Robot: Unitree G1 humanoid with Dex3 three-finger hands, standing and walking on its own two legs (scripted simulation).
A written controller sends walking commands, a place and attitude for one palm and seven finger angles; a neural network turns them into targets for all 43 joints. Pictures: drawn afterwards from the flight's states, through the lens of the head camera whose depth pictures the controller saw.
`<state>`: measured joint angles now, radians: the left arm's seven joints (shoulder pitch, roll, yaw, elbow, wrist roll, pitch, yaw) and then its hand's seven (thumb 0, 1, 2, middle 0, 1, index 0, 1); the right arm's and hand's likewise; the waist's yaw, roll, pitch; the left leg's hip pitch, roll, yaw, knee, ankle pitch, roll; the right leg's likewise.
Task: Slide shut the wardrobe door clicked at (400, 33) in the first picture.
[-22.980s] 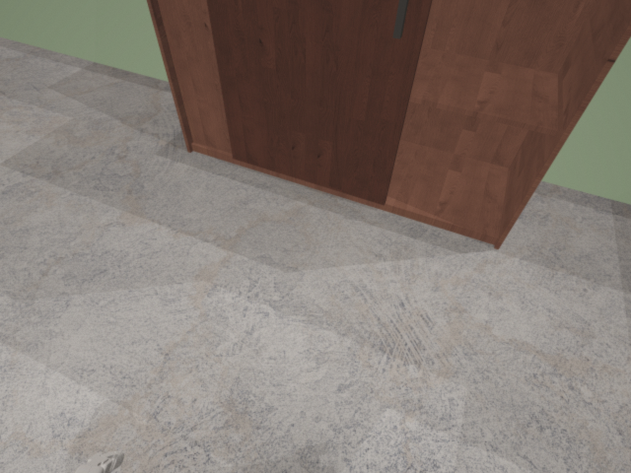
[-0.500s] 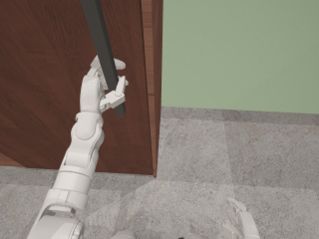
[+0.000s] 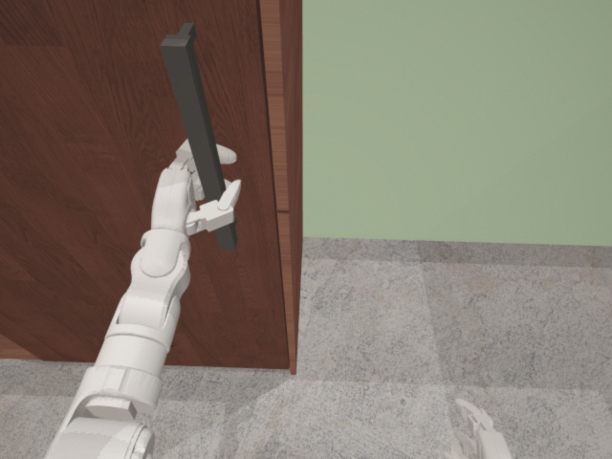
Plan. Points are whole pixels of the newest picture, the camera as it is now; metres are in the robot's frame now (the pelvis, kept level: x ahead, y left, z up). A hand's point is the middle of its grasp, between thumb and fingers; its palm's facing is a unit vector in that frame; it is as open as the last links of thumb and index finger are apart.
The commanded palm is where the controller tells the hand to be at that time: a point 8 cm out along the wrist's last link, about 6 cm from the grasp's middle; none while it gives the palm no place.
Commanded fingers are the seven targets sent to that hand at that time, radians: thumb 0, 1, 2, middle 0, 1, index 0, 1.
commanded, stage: loosen the grip on the handle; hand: left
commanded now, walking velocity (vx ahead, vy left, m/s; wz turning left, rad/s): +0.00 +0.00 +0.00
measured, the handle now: (212, 159) +0.43 +0.15 +0.16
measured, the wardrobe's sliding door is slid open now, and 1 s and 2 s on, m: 0.00 0.00 0.00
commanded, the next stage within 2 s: slip the hand off the handle in 0.50 s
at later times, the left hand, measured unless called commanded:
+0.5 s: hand (232, 203) +0.39 +0.13 +0.13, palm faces +0.11 -0.99 -0.09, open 14.0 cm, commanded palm +0.36 +0.18 +0.13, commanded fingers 0.00 -0.55 0.20 -0.25 -1.15 -0.25 -1.15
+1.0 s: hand (194, 207) +0.38 +0.17 +0.13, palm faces +0.16 -0.98 -0.11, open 14.6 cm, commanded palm +0.35 +0.22 +0.13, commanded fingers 0.00 -0.55 0.20 -0.25 -1.15 -0.25 -1.15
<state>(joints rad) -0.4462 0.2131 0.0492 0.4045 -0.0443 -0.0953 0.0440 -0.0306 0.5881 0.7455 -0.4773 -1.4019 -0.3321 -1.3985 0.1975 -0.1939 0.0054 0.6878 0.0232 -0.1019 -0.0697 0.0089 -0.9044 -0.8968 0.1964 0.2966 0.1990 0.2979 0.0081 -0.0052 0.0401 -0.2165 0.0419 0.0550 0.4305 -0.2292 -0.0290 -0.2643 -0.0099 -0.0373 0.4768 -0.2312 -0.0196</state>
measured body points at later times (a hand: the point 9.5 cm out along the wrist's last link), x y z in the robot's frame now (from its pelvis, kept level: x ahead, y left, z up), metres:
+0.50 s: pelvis -0.01 -0.01 -0.01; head +0.01 -0.02 +0.44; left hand +0.38 +0.18 +0.13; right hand +0.08 -0.27 -0.13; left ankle +0.00 +0.14 -0.74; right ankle +0.01 -0.10 -0.74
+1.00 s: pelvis +0.01 +0.01 +0.00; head +0.01 +0.01 +0.45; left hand +0.36 +0.22 +0.14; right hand +0.14 -0.23 -0.11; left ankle +0.00 +0.14 -0.74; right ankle +0.01 -0.10 -0.74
